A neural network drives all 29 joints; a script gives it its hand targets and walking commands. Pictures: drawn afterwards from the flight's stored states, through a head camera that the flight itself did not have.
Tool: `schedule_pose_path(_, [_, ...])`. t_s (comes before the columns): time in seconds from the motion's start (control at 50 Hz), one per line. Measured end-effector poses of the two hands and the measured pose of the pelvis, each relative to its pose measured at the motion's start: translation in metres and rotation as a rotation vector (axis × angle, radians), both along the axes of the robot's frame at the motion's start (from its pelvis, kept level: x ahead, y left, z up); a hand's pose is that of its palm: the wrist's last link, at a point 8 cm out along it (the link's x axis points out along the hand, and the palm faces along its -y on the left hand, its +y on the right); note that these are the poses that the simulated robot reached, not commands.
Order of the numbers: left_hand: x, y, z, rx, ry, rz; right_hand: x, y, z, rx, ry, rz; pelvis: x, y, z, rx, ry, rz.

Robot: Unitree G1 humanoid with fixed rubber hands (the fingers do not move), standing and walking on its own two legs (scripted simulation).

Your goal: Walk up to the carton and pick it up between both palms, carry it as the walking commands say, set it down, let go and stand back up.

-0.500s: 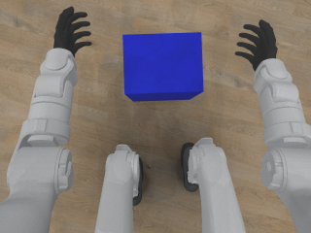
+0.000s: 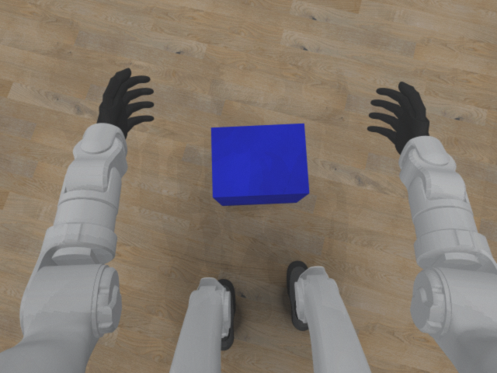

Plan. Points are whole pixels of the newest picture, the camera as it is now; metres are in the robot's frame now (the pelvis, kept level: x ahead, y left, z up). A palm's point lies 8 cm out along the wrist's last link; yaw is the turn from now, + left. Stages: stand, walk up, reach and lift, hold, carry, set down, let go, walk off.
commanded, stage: set down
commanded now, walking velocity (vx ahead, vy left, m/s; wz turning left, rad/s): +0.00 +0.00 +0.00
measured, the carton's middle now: (258, 169) +0.51 -0.02 -0.51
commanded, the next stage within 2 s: let go in 0.08 s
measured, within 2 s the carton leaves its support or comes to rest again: neither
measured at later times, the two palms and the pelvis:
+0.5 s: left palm (69, 192) +0.38 +0.22 +0.00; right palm (453, 192) +0.35 -0.24 -0.01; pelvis +0.04 +0.00 +0.08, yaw +0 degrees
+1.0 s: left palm out of the picture +0.25 +0.25 +0.07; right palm out of the picture +0.24 -0.22 +0.07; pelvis +0.07 +0.01 +0.14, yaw +0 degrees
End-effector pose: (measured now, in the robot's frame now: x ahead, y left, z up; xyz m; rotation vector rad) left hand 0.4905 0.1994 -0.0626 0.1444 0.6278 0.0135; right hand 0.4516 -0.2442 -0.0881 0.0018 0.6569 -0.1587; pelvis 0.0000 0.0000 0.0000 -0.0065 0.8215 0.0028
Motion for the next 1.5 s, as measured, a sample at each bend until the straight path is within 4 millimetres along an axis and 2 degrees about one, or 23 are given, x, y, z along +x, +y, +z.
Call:
schedule_pose_path(0.1, [-0.001, 0.003, 0.013, 0.002, 0.024, 0.008, -0.001, 0.004, 0.013, -0.007, 0.019, 0.012, 0.005, 0.001, 0.015, -0.001, -0.018, 0.000])
schedule_pose_path(0.22, [-0.013, 0.006, 0.007, 0.021, 0.063, 0.011, -0.007, 0.010, 0.013, -0.015, 0.042, 0.027, 0.013, 0.002, 0.025, -0.002, -0.024, 0.000])
schedule_pose_path(0.34, [-0.069, 0.010, 0.013, 0.034, 0.103, 0.045, -0.058, 0.001, 0.026, -0.061, 0.114, 0.051, 0.029, 0.003, 0.046, -0.004, -0.083, -0.002])
schedule_pose_path(0.42, [-0.092, 0.016, 0.038, 0.044, 0.091, 0.054, -0.079, -0.002, 0.053, -0.089, 0.117, 0.080, 0.036, 0.003, 0.060, -0.005, -0.152, -0.004])
schedule_pose_path(0.56, [-0.128, 0.028, 0.086, 0.056, 0.080, 0.069, -0.118, 0.007, 0.098, -0.102, 0.123, 0.129, 0.051, 0.003, 0.091, -0.004, -0.330, -0.003])
schedule_pose_path(0.7, [-0.180, 0.039, 0.111, 0.067, 0.117, 0.083, -0.172, 0.014, 0.127, -0.107, 0.152, 0.115, 0.072, 0.005, 0.116, -0.006, -0.514, -0.003])
schedule_pose_path(0.86, [-0.224, 0.046, 0.126, 0.062, 0.136, 0.090, -0.201, 0.019, 0.151, -0.124, 0.144, 0.108, 0.080, 0.009, 0.132, -0.014, -0.674, -0.001])
schedule_pose_path(1.06, [-0.248, 0.049, 0.138, 0.051, 0.124, 0.088, -0.219, 0.022, 0.161, -0.119, 0.147, 0.118, 0.071, 0.012, 0.138, -0.016, -0.810, 0.002])
schedule_pose_path(1.3, [-0.254, 0.048, 0.142, 0.058, 0.136, 0.089, -0.226, 0.020, 0.158, -0.114, 0.194, 0.114, 0.067, 0.009, 0.139, -0.014, -0.858, 0.001])
schedule_pose_path(1.4, [-0.262, 0.048, 0.134, 0.073, 0.175, 0.098, -0.231, 0.013, 0.153, -0.134, 0.217, 0.095, 0.067, 0.007, 0.139, -0.015, -0.857, 0.000])
schedule_pose_path(1.5, [-0.282, 0.059, 0.115, 0.117, 0.282, 0.130, -0.245, -0.009, 0.142, -0.205, 0.268, 0.073, 0.071, 0.007, 0.138, -0.015, -0.852, 0.000])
